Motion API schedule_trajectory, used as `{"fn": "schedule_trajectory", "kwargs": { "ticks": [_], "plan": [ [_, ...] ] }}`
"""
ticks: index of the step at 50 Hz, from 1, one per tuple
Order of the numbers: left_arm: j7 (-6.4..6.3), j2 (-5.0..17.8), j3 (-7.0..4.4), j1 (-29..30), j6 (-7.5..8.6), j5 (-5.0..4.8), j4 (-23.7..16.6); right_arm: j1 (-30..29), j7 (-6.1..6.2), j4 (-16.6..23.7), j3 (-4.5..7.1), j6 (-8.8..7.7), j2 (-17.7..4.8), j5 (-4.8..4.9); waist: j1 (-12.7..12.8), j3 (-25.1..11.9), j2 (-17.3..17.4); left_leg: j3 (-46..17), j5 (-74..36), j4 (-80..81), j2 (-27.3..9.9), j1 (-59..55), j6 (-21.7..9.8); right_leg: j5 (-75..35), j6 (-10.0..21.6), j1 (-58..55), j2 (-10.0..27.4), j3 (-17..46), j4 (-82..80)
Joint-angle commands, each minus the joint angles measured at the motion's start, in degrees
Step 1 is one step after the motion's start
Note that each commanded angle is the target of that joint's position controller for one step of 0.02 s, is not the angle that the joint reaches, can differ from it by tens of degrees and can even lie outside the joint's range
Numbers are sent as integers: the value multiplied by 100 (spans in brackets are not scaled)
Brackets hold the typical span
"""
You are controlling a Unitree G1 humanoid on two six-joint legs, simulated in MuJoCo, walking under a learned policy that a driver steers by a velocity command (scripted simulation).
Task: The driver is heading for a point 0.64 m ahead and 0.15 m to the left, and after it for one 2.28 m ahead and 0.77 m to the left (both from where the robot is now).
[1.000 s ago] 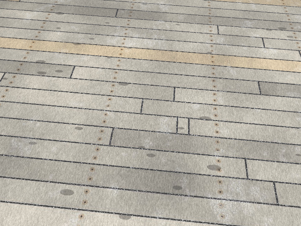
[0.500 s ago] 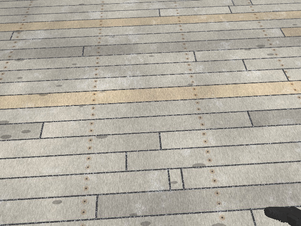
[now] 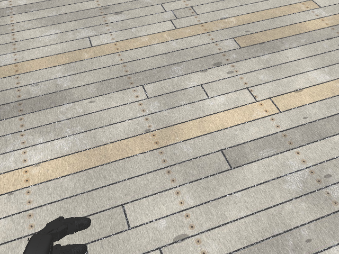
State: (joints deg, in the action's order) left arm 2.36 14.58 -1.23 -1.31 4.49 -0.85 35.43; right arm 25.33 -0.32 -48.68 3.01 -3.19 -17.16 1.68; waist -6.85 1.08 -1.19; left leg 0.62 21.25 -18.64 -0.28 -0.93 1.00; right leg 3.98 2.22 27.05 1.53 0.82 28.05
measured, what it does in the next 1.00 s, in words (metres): walks ahead, turning left: right foot, then left foot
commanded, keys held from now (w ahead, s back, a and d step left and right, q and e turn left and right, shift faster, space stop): w+q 0.70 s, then w+e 0.12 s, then e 0.18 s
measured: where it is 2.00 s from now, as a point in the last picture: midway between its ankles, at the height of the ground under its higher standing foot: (114, 218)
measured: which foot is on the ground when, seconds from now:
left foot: down 0.00-0.02, up 0.04-0.52, down 0.54-1.00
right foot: up 0.00-0.00, down 0.02-0.54, up 0.56-1.00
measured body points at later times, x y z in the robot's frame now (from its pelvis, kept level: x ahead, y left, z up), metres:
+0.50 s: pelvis +0.25 +0.02 -0.01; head +0.28 +0.04 +0.44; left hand +0.19 +0.31 -0.14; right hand +0.52 -0.15 -0.09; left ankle +0.37 +0.17 -0.72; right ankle +0.12 -0.12 -0.73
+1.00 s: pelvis +0.50 +0.12 +0.00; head +0.53 +0.13 +0.45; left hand +0.59 +0.42 -0.09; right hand +0.68 -0.12 -0.11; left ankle +0.37 +0.16 -0.73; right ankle +0.71 +0.07 -0.71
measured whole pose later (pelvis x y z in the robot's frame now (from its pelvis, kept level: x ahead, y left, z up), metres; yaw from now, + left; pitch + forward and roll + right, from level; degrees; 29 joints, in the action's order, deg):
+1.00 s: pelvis +0.50 +0.12 +0.00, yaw +22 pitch +1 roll +2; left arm 2.7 15.6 -1.9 -6.2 5.0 -0.1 42.6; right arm 16.4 0.4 -43.8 2.7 -3.0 -16.2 -0.4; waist -3.1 1.4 -2.6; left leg -0.8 19.7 -19.1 5.4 0.4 -3.6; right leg -4.0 1.0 32.1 2.1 0.8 30.8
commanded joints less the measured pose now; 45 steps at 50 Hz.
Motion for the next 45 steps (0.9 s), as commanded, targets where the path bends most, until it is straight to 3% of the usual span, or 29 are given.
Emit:
{"fn": "schedule_trajectory", "kwargs": {
  "ticks": [1, 2, 3, 4, 6, 8, 11, 17, 22, 24, 25, 26, 27, 28, 29, 30, 31, 32, 34, 36, 40, 45],
  "plan": [
    [-139, 1316, -540, -1965, 77, 129, 87, -428, 36, 477, 70, -55, -648, -109, 1459, -1290, 76, -453, -2507, -2332, -696, 1686, -557, -19, 548, -3384, 783, 765, -44],
    [-170, 1770, -623, -2299, 4, 198, 147, 200, 53, 624, -116, -138, -4, -112, 1210, -1993, -1411, -111, 721, -4329, 160, 3724, -165, 928, 1285, -4989, 2205, 3103, -489],
    [-161, 1290, -511, -2365, -4, 141, 175, 52, 56, 541, 10, -191, -533, 18, 1390, -1905, -1109, -773, 1178, -5166, 24, 4300, -147, 1825, 1366, -4662, 2209, 3779, -942],
    [-164, 1025, -417, -2046, 5, 80, 211, -343, 41, 650, 116, -198, -805, 116, 1310, -1114, -863, -770, 714, -5372, -222, 4638, -181, 1839, 1172, -4063, 2043, 2961, -1058],
    [-136, 675, -315, -1394, 45, 101, 234, -722, 55, 701, 137, -145, -700, 9, 999, -417, -554, -639, -95, -5029, -567, 4371, -150, 1087, 967, -2879, 1577, 1848, -1415],
    [-124, 528, -304, -1082, 139, 159, 302, -565, 42, 638, 139, 1, -483, 10, 711, -207, -602, -677, -504, -4816, -716, 3833, -98, 396, 894, -2176, 1367, 1133, -1779],
    [-158, 657, -379, -1024, 248, 166, 489, -731, 44, 738, 124, 133, -296, -20, 597, 16, -315, -728, -946, -4495, -743, 3945, 14, -432, 950, -1916, 1381, 442, -2036],
    [-270, 978, -472, -1268, 177, 127, 771, -1733, -141, 1101, 31, 90, -119, -49, 916, 311, -97, -332, -2396, -2629, -655, 3896, -58, -755, 787, -2165, 1276, -631, -2148],
    [-285, 1210, -563, -1637, -6, -18, 1024, -2417, -296, 1522, 36, 112, -199, -43, 1084, 499, -78, 19, -1880, -1862, -534, 4037, -371, -1239, 605, -3081, 1541, -974, -1770],
    [-308, 1373, -607, -1588, -89, -58, 1033, -2280, -324, 1607, 117, 142, -350, -58, 892, 249, -251, 341, -1301, -1790, -220, 3520, -584, -2918, 474, -3298, 1545, -1156, -1114],
    [-327, 1455, -629, -1546, -135, -81, 1019, -1913, -317, 1560, 204, 167, -496, -62, 653, -36, -343, 513, -1023, -1795, 16, 2963, -715, -3829, 404, -3312, 1500, -1247, -459],
    [-343, 1460, -621, -1455, -182, -108, 995, -1135, -280, 1378, 353, 184, -724, -47, 189, -454, -277, 632, -1154, -1512, 303, 1897, -896, -4190, 262, -3029, 1331, -1409, 623],
    [-369, 1308, -548, -1519, -166, -46, 944, -151, -180, 1116, 561, 234, -1117, -28, -259, -965, 25, 180, -1380, -1336, 259, 194, -1138, -3238, 19, -1933, 1102, -1448, 2143],
    [-298, 469, -278, -2046, -51, 221, 618, -131, -96, 1096, 695, 227, -1857, 32, 326, -1346, 1697, -2841, -792, -1027, -1299, -1844, -2131, 1922, -398, 801, 90, -1271, 4350],
    [-231, 672, -247, -1663, 178, 83, 539, -36, -129, 1347, 563, 119, -1539, -15, 81, -2342, 1221, -4958, 137, 28, -1925, -2319, -2633, 3088, -398, 1549, -367, 233, 5243],
    [-181, 1066, -353, -1001, 300, -157, 354, -184, -163, 1287, 444, 29, -1151, -81, -80, -1606, 766, -4220, -142, 241, -1789, -1906, -2259, 2576, -255, 2058, -59, 470, 5237],
    [-196, 979, -310, -858, 369, -150, 286, -451, -157, 1280, 403, -23, -1014, -76, 135, -1053, 478, -3515, -572, 211, -1558, -1130, -2061, 2083, -154, 1989, 177, 434, 4783],
    [-242, 968, -321, -871, 381, 1, 356, -860, -145, 1331, 344, -33, -824, -72, 402, -667, 192, -2928, -1225, 219, -1325, -313, -1892, 1772, -174, 1647, 377, 427, 4255],
    [-243, 1033, -382, -1066, 260, 117, 415, -1245, -98, 1496, 273, -43, -644, -169, 732, -494, 369, -2424, -2028, 438, -1056, 613, -1827, 1431, -257, 927, 526, 470, 3738],
    [-233, 860, -346, -1197, 140, 156, 494, -1251, -47, 1443, 268, -76, -662, -152, 823, -434, 315, -1994, -2603, 569, -999, 1007, -1856, 1207, -428, 764, 524, 311, 3304],
    [-197, 575, -211, -628, 65, 114, 442, -968, 42, 1177, 241, -117, -713, -159, 545, -152, 457, -1091, -2786, 772, -735, 1226, -1543, -320, -567, 763, 536, 128, 1866],
    [-62, 549, -168, -30, 147, 57, 322, -712, 66, 831, 197, -105, -767, -216, 250, 50, 465, -579, -3353, 590, -788, 978, -1218, -1549, -337, 310, 236, -44, 576]
  ]
}}
Velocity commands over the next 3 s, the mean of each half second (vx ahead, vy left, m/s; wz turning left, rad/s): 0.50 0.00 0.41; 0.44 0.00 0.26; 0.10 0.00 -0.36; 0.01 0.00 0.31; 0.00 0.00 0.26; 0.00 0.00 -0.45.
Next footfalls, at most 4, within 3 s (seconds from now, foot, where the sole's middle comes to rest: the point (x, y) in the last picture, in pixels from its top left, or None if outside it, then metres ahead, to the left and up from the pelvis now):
0.02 right None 0.16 -0.12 -0.77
0.54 left None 0.41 0.18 -0.77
1.04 right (137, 194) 0.74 0.08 -0.77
1.46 left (82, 216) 0.66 0.31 -0.77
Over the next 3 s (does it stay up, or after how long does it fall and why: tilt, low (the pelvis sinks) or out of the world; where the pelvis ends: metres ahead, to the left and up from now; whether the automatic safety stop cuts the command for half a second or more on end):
stays up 0.60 0.26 0.01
